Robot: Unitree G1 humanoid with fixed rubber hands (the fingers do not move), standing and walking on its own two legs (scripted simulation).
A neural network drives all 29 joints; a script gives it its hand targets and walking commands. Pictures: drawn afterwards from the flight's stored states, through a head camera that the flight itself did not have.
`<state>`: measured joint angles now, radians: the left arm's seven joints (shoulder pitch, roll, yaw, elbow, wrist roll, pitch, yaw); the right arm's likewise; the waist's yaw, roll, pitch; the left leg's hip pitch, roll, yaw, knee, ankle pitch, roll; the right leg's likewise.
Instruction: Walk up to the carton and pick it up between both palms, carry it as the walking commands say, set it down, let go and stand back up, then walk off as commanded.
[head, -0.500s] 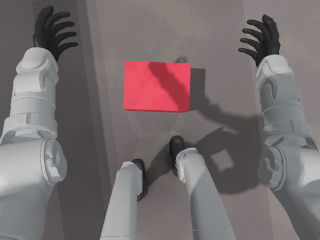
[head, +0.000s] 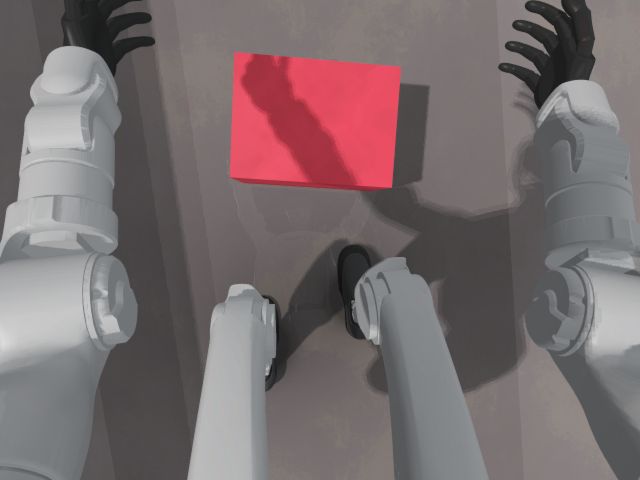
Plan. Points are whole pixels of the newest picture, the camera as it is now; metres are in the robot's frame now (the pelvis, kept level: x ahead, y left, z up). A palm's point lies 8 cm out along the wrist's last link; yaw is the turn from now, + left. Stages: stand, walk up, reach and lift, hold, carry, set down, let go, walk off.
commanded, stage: reach and lift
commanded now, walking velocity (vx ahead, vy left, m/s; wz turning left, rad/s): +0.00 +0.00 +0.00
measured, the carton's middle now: (313, 131) +0.51 -0.05 -0.45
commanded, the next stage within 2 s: none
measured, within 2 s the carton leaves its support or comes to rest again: neither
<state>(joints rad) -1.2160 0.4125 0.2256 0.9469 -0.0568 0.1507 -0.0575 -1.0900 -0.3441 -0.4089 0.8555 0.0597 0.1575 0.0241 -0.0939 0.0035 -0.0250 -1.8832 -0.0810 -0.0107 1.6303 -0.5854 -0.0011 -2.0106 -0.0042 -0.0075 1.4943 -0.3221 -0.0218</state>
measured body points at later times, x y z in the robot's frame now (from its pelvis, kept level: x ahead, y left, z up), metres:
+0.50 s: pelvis -0.03 +0.00 -0.12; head +0.34 -0.01 +0.15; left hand +0.56 +0.17 -0.27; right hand +0.49 -0.29 -0.27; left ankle +0.05 +0.11 -0.50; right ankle +0.14 -0.11 -0.50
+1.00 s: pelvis -0.03 +0.00 -0.18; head +0.36 +0.01 +0.05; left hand +0.54 +0.17 -0.38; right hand +0.50 -0.28 -0.36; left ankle +0.05 +0.11 -0.50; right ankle +0.13 -0.11 -0.50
